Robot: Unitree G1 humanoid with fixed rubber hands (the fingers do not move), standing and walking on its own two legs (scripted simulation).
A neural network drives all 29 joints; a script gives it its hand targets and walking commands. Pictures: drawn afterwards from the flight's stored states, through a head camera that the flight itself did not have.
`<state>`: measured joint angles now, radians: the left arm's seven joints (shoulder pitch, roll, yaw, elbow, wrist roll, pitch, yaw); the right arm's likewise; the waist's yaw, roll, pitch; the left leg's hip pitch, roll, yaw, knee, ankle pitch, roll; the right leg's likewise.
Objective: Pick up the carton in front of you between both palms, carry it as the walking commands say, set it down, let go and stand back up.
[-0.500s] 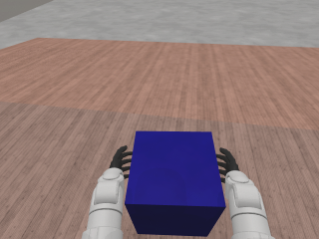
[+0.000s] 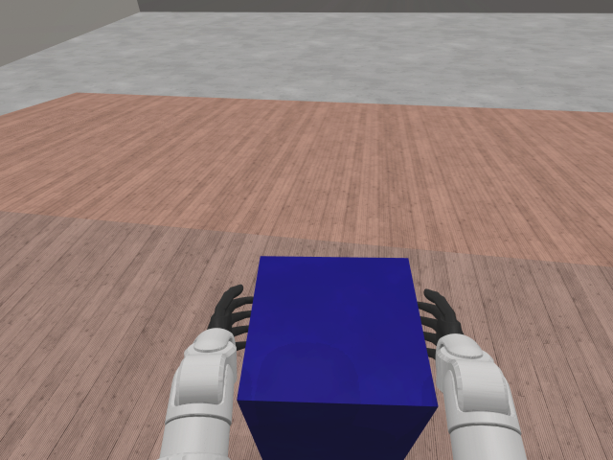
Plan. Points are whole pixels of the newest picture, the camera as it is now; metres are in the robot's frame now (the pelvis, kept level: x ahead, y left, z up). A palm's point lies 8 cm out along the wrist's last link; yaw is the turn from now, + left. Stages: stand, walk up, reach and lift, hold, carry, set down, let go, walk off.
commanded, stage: hold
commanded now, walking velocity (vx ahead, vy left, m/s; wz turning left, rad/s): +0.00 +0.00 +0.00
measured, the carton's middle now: (332, 363) +0.29 +0.00 -0.02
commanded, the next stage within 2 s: carry in 0.74 s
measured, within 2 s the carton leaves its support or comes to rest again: neither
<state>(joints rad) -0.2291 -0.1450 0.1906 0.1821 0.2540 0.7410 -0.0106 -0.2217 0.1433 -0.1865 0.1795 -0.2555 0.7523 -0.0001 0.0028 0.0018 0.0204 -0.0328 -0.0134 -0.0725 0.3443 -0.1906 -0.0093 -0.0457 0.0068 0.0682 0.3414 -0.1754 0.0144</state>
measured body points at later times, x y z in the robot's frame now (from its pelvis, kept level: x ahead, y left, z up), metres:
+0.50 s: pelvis -0.01 +0.00 +0.00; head -0.05 -0.01 +0.45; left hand +0.29 +0.15 +0.04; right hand +0.29 -0.15 +0.04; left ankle +0.01 +0.13 -0.75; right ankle +0.02 -0.13 -0.75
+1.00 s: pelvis +0.04 +0.02 -0.01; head +0.00 +0.02 +0.44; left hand +0.33 +0.18 +0.06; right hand +0.34 -0.12 +0.06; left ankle +0.01 +0.13 -0.75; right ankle +0.02 -0.12 -0.74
